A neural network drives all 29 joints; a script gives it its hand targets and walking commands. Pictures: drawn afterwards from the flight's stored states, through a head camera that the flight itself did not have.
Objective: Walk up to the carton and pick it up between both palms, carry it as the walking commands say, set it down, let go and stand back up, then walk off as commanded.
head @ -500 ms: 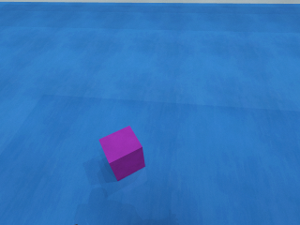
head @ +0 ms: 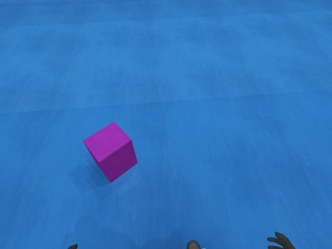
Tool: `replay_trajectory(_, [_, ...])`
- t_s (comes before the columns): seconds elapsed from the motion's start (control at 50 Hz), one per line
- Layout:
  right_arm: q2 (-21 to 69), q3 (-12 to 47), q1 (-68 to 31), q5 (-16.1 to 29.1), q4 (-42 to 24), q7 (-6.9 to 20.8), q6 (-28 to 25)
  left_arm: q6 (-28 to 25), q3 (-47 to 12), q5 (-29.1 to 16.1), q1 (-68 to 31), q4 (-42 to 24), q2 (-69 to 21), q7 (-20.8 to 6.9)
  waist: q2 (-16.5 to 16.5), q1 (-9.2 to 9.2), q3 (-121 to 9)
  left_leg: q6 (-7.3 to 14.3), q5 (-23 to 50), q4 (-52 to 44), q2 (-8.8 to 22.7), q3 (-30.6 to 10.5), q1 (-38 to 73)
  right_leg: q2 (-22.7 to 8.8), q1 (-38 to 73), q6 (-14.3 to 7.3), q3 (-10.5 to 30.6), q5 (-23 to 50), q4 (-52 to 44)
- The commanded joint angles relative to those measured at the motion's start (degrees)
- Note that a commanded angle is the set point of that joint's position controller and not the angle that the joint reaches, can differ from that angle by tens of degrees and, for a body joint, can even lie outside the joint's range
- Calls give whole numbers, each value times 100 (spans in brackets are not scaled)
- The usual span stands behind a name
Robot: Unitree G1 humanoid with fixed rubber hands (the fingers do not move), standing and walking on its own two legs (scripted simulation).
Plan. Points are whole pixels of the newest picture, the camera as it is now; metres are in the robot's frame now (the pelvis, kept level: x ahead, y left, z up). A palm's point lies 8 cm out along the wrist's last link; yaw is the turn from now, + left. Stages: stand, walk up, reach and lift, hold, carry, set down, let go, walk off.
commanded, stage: walk off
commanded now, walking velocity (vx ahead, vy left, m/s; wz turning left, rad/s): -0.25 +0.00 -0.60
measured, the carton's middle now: (112, 152) +0.70 +0.40 -0.63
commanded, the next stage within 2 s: none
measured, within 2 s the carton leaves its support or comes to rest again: neither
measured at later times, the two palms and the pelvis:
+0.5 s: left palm out of the picture +0.04 +0.23 -0.11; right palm out of the picture -0.17 -0.28 -0.12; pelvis -0.16 +0.01 -0.01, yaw -20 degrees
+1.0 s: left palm out of the picture -0.05 +0.27 -0.12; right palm out of the picture -0.35 -0.19 -0.10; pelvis -0.28 +0.10 +0.00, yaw -35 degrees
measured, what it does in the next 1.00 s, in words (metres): walks backwards, turning right: right foot, then left foot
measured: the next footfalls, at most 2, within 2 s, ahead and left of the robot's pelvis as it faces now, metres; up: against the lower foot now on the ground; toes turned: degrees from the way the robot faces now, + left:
right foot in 0.48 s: -0.20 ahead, -0.10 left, +0.00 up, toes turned -21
left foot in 0.98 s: -0.22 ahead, +0.18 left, +0.00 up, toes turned -36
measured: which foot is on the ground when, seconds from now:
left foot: down 0.00-0.48, up 0.50-0.96, down 0.98-1.00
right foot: down 0.00-0.02, up 0.04-0.46, down 0.48-0.98, up 1.00-1.00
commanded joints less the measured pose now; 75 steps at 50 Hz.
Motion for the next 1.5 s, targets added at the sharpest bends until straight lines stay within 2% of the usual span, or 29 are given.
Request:
replay_trajectory(0.0, [-1148,-284,808,-104,-157,-120,-51,-101,134,-24,696,-200,230,17,1015,-29,-878,404,-454,-1557,2190,-1603,1367,77,-807,161,81,-2563,1363])
replay_trajectory(0.02, [-1474,-315,56,-241,-522,-7,-24,-69,219,108,24,-347,512,96,2031,-353,-158,1221,674,-1827,3221,-2034,-686,436,-1214,231,-694,-3418,3026])
replay_trajectory(0.04, [-1013,-165,-124,-278,-513,77,-36,-1,350,143,-241,-319,944,96,1195,-217,44,1273,1217,-1836,2847,-1492,-1476,145,-634,172,-472,-3126,4286])
replay_trajectory(0.08, [-590,-17,-1095,-298,-746,68,-88,89,348,76,508,28,747,-24,1148,417,78,731,1872,-1432,1888,-283,-1782,220,-255,46,-533,-2395,5486])
replay_trajectory(0.14, [-571,-34,-647,-213,-772,-18,-124,115,320,70,607,173,661,-114,1161,98,-55,865,2390,-1050,1688,98,-781,172,-731,255,-879,-1998,6170])
replay_trajectory(0.24, [-778,-101,497,-217,-459,-81,-192,159,206,0,-91,-60,482,-130,1382,-510,-267,1066,3235,-576,1994,-115,1074,0,-1183,542,-1034,-2453,4457])
replay_trajectory(0.4, [-1065,-223,456,-324,-260,49,-184,170,32,-144,115,-177,318,-213,1687,-376,-798,1132,3784,-282,2381,44,576,-352,651,100,-1675,-2904,1709])
replay_trajectory(0.44, [-1112,-236,390,-234,-189,100,-164,95,33,-97,511,-65,412,-230,1280,-44,-817,683,3274,53,2264,452,-132,-374,1597,-64,-1707,-1590,164])
replay_trajectory(0.46, [-949,-196,677,-169,-129,169,-170,48,81,17,522,-33,665,-197,467,-77,-579,211,1943,660,1961,895,-990,-674,2108,-83,-1153,-1182,-611])
replay_trajectory(0.48, [-402,-84,856,-190,-295,255,-136,15,177,25,539,-209,1319,-186,-1549,-165,-510,-252,-1513,2216,1154,1366,-2782,-2611,2572,-505,1016,709,-435])
replay_trajectory(0.5, [-469,-69,-357,-250,-684,142,12,21,345,18,773,-262,1855,-125,-1645,535,-345,-255,-1748,3119,982,432,-2593,-3155,1010,-1364,1156,1605,-587])
replay_trajectory(0.52, [-540,-67,-509,-164,-694,148,108,25,259,78,320,-255,1525,-75,-1036,196,-54,-214,-1121,3648,1003,109,-2352,-2629,642,-1276,713,911,-678])
replay_trajectory(0.56, [-617,-137,106,-154,-381,226,101,41,139,102,-582,-424,1134,14,-805,-345,-24,-146,-94,4087,843,28,-2276,-1714,654,-867,-27,495,-483])
replay_trajectory(0.66, [-562,-161,307,-230,-305,240,85,-48,89,-34,-182,-418,963,0,-720,-165,-387,-247,319,4577,569,58,-2389,-1491,1256,-940,126,745,-205])
replay_trajectory(0.78, [-533,-120,187,-87,-405,167,147,-54,130,35,161,-348,1109,19,-1038,64,-539,-321,-366,2596,275,3,-1828,-1532,1688,-965,1107,138,-407])
replay_trajectory(0.92, [-514,-176,978,50,-113,22,33,-14,197,-13,-263,-350,1053,-85,-1105,-291,-892,32,-80,-62,-34,-63,214,-1250,936,-558,1597,-302,-871])
replay_trajectory(0.94, [-599,-209,1221,4,-19,-37,-5,-44,185,-64,-222,-336,972,-70,-1042,-405,-876,120,420,-984,69,87,920,-942,459,-182,1283,-800,-883])
replay_trajectory(0.96, [-979,-289,1285,-99,0,-95,-41,-77,151,-75,48,-296,704,-58,-166,-288,-828,238,33,-1482,860,-556,1506,-394,-332,181,738,-1827,-140])
replay_trajectory(0.98, [-1617,-378,558,-80,-417,-71,-29,-99,103,-50,442,-320,263,-22,1612,-96,-931,827,-92,-1583,2855,-2132,922,536,-877,329,-360,-2983,2088])
replay_trajectory(1.0, [-1469,-288,15,-253,-594,44,2,-50,239,138,-331,-368,837,46,1556,-401,-119,1374,908,-1849,3296,-1863,-1075,234,-940,298,-648,-3341,3622])
replay_trajectory(1.04, [-704,-27,-951,-269,-731,92,-63,74,323,73,59,-120,870,-40,1051,291,199,857,1700,-1549,2130,-533,-1901,219,-214,102,-467,-2549,5182])
replay_trajectory(1.1, [-645,-21,-797,-210,-839,8,-99,111,310,39,525,158,771,-168,1215,136,-94,800,2508,-1025,1689,100,-788,200,-598,253,-822,-2062,5987])
replay_trajectory(1.2, [-850,-91,419,-203,-493,-53,-154,147,183,-31,-190,-55,549,-179,1414,-540,-280,1028,3362,-551,1978,-60,1130,4,-1111,565,-1067,-2486,4284])
replay_trajectory(1.36, [-1141,-226,380,-298,-249,87,-140,161,21,-163,66,-106,404,-230,1724,-384,-808,1101,3808,-223,2375,78,620,-326,691,117,-1709,-2822,1575])
replay_trajectory(1.4, [-1146,-224,320,-205,-176,138,-136,83,32,-87,447,19,509,-231,1278,-54,-798,614,3162,128,2250,501,-174,-362,1646,-42,-1673,-1484,40])
replay_trajectory(1.42, [-965,-183,621,-148,-125,216,-145,33,88,22,449,30,813,-197,321,-95,-529,118,1722,826,1919,972,-1151,-829,2147,-83,-926,-1236,-736])
replay_trajectory(1.44, [-421,-58,406,-165,-502,227,-118,12,265,26,442,-184,1793,-191,-1837,-19,-351,-319,-1636,1970,933,1324,-2870,-2916,2096,-772,1428,801,-742])
replay_trajectory(1.46, [-591,-57,-529,-226,-677,147,33,1,362,49,708,-133,1904,-140,-1364,542,-258,-254,-1592,3142,1046,309,-2394,-3128,925,-1390,1165,1216,-703])
replay_trajectory(1.48, [-592,-68,-514,-127,-640,176,128,3,238,92,139,-166,1521,-79,-963,117,-51,-190,-994,3589,1001,58,-2230,-2544,640,-1234,634,757,-678])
